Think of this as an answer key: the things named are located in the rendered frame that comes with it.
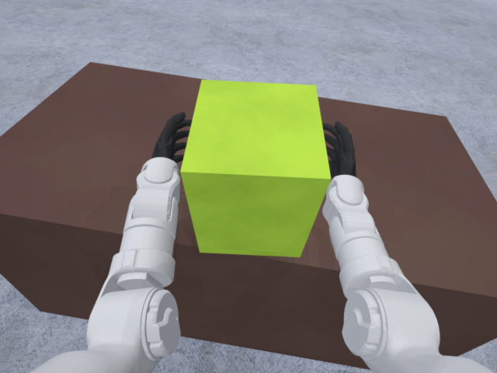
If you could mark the pedestal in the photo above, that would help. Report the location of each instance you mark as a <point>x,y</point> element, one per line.
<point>68,171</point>

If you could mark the robot right hand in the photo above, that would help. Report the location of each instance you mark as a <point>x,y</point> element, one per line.
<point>342,156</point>

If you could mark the right robot forearm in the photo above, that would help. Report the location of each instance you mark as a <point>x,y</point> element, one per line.
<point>363,259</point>

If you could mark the left robot forearm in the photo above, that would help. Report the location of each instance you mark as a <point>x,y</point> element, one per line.
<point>145,257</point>

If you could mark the carton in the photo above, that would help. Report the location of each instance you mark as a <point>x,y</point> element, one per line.
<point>255,169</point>

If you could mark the robot left hand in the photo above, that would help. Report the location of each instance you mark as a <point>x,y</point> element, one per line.
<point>166,145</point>

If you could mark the robot left upper arm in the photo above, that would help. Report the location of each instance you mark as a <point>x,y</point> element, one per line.
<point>129,332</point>

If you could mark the robot right upper arm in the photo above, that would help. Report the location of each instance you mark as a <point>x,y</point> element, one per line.
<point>397,332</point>

